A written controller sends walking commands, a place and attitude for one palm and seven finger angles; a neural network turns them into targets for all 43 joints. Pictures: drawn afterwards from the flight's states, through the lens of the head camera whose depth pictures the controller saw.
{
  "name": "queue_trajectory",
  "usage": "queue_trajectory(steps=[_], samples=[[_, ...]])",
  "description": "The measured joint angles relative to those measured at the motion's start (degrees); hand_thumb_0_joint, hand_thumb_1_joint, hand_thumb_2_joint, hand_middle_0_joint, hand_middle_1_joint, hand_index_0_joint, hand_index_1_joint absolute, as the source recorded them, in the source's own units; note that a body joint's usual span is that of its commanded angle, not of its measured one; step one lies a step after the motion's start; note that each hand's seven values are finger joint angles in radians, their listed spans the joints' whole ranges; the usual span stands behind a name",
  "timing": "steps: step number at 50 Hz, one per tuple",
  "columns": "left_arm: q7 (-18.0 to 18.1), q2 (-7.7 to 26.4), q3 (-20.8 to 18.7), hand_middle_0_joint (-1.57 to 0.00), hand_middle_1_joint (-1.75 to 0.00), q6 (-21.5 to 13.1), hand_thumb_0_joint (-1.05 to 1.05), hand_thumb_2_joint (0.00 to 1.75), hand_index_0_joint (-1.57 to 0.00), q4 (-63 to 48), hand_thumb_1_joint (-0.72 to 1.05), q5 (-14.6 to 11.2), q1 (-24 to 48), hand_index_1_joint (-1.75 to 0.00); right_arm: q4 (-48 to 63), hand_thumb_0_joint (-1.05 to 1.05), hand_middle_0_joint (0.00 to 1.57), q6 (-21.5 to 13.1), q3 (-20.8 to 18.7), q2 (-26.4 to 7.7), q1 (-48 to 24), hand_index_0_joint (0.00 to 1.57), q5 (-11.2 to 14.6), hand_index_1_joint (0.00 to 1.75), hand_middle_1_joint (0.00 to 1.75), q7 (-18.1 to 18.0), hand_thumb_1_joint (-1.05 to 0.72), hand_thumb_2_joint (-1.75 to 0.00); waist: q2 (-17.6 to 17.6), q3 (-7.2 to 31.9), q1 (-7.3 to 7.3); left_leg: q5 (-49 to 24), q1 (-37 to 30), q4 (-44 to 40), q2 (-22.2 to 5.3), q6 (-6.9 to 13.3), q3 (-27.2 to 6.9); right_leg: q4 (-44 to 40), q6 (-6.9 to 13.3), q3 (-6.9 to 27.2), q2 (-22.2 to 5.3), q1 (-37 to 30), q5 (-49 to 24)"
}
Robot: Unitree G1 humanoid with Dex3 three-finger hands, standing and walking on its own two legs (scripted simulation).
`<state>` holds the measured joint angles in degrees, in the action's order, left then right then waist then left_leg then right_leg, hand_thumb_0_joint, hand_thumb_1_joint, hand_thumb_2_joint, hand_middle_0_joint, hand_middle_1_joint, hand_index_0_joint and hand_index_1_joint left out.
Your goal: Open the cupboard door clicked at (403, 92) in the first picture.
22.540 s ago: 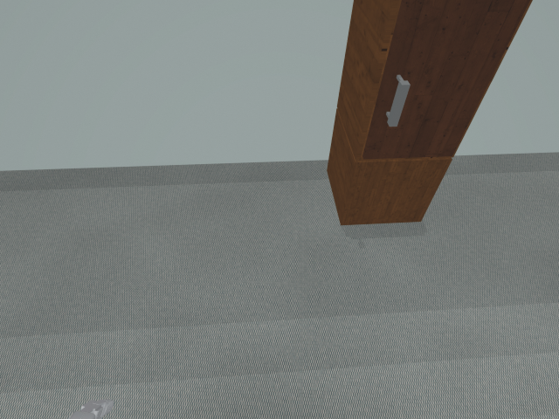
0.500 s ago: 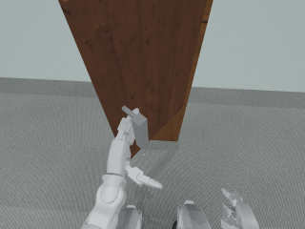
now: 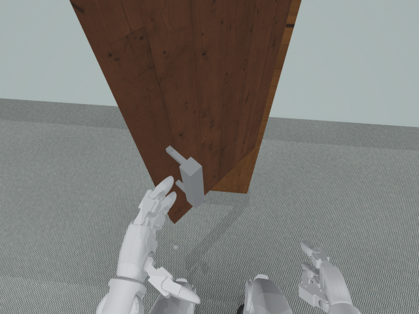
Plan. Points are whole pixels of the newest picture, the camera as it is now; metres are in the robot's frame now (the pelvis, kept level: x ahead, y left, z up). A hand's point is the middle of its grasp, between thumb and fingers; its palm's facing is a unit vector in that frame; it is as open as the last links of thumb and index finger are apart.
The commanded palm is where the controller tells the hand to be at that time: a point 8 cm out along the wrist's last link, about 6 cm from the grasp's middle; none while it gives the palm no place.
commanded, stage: slide the hand sideways off the handle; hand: left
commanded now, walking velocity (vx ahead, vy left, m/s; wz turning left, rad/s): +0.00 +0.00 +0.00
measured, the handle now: (185, 177) +0.36 +0.08 +0.03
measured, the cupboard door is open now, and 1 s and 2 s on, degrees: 52 52 52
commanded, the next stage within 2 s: draw the hand back to the body in 0.30 s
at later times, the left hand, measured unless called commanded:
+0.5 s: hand (147, 265) +0.20 +0.11 +0.04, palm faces -0.08 -1.00 -0.04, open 16.3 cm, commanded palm +0.18 +0.18 +0.06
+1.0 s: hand (72, 245) +0.20 +0.18 +0.14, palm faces +0.05 -0.97 -0.24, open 15.7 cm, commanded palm +0.17 +0.24 +0.16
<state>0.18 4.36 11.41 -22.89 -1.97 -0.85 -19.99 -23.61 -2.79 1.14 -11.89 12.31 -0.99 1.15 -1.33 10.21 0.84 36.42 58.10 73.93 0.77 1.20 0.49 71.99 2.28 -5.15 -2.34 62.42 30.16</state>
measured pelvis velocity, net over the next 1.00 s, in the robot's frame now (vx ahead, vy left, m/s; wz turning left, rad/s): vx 0.02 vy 0.01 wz -0.01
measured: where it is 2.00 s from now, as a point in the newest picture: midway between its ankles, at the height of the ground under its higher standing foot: outside the picture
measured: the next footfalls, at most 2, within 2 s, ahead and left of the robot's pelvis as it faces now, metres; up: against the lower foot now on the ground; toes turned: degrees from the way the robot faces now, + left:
none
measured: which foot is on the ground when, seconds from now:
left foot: down 0.00-1.00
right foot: down 0.00-1.00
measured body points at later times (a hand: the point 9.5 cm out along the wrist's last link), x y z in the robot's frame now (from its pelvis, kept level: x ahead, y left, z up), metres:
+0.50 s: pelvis -0.01 -0.01 -0.01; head +0.08 -0.02 +0.43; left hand +0.20 +0.17 +0.05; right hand +0.19 -0.24 -0.09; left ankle -0.01 +0.11 -0.62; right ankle +0.04 -0.10 -0.62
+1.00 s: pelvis +0.02 +0.01 +0.06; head +0.04 +0.00 +0.51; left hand +0.20 +0.24 +0.16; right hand +0.20 -0.22 +0.00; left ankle -0.01 +0.11 -0.62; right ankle +0.04 -0.10 -0.62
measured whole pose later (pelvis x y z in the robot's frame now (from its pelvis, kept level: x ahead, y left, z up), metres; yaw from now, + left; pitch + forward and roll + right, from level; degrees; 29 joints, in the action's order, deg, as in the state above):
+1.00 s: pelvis +0.02 +0.01 +0.06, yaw +0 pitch +10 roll -2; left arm -2.2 16.9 -4.8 -8.1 -21.4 -6.5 -35.4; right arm -24.2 -5.6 1.5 -13.1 17.5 1.6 -5.3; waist -2.8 9.4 1.0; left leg 31.4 35.0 56.8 -0.3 1.6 -0.4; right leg 53.4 1.4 -5.8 -0.4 38.3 24.9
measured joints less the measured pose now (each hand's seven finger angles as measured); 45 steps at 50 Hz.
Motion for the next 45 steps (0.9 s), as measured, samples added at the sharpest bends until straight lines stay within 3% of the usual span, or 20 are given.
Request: queue_trajectory(steps=[6,11,17,25,36,45], samples=[[-1.2,1.9,-3.7,-0.15,-0.3,-1.5,-0.01,0.3,-0.15,-3.3,-0.49,-2.5,-5.3,-0.3,0.2,0.01,0.2,-1.0,-0.6,-0.4,0.2,0.2,0.0,0.3,0.3,-0.8,-0.91,-0.9,0.0,0.2,0.21,0.7,0.5,1.1,-0.4,-0.6,-0.6,1.0,0.6,-0.6,0.3,0.4,0.7],[-4.5,3.1,-5.6,-0.14,-0.3,-3.7,-0.01,0.3,-0.15,-5.4,-0.49,-4.3,-7.2,-0.3,-0.3,0.01,0.2,-1.9,-0.8,-1.1,-0.1,0.2,0.1,0.3,0.3,-1.3,-0.91,-0.9,-0.1,0.5,0.4,1.2,1.7,2.7,-0.6,-0.9,-1.3,2.3,1.0,-1.3,0.4,1.4,1.2],[-8.5,4.2,-7.0,-0.14,-0.3,-1.5,-0.01,0.3,-0.15,-6.2,-0.49,-5.9,-8.1,-0.3,0.1,0.01,0.2,-2.0,-1.2,-1.3,-0.4,0.2,0.7,0.3,0.3,-1.9,-0.91,-0.9,-0.2,0.6,0.22,1.5,2.9,4.1,-0.8,-1.2,-1.6,3.5,1.3,-1.6,0.6,2.5,1.4],[-8.2,5.5,-9.0,-0.15,-0.3,0.4,-0.01,0.3,-0.15,-9.2,-0.49,-7.6,-7.6,-0.3,0.4,0.01,0.2,-2.7,-1.0,-1.1,0.4,0.2,1.0,0.3,0.3,-2.8,-0.91,-0.9,-0.2,0.5,0.2,1.2,2.9,4.6,-1.1,-1.3,-1.8,3.5,1.5,-1.9,0.9,2.3,0.9],[-9.9,7.9,-13.4,-0.15,-0.3,8.3,-0.01,0.3,-0.15,-13.8,-0.49,-10.9,-10.9,-0.3,1.1,0.01,0.2,-1.6,0.7,-1.0,4.2,0.2,3.0,0.3,0.3,-4.3,-0.91,-0.9,-1.9,0.2,-0.74,-2.5,-8.7,-5.9,-1.0,-0.7,-1.8,-7.4,0.5,-1.7,1.3,-9.8,-2.7],[-10.9,9.9,-15.9,-0.15,-0.3,7.9,-0.01,0.31,-0.15,-15.6,-0.47,-12.5,-13.7,-0.3,0.9,0.01,0.2,-4.1,0.5,-2.1,5.3,0.2,3.1,0.3,0.3,-5.1,-0.91,-0.9,-1.6,-0.8,-0.69,-3.7,-16.8,-11.9,-1.2,-0.2,-1.8,-14.0,-0.2,-1.6,1.9,-18.3,-4.2]])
